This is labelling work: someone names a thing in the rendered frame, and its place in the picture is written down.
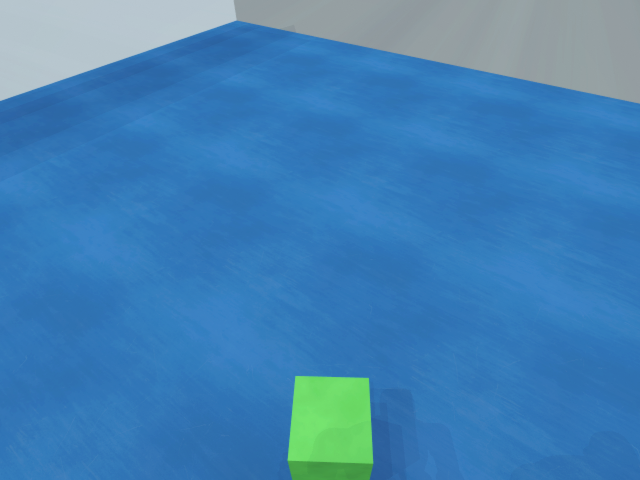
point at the carton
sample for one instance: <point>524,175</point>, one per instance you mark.
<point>330,435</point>

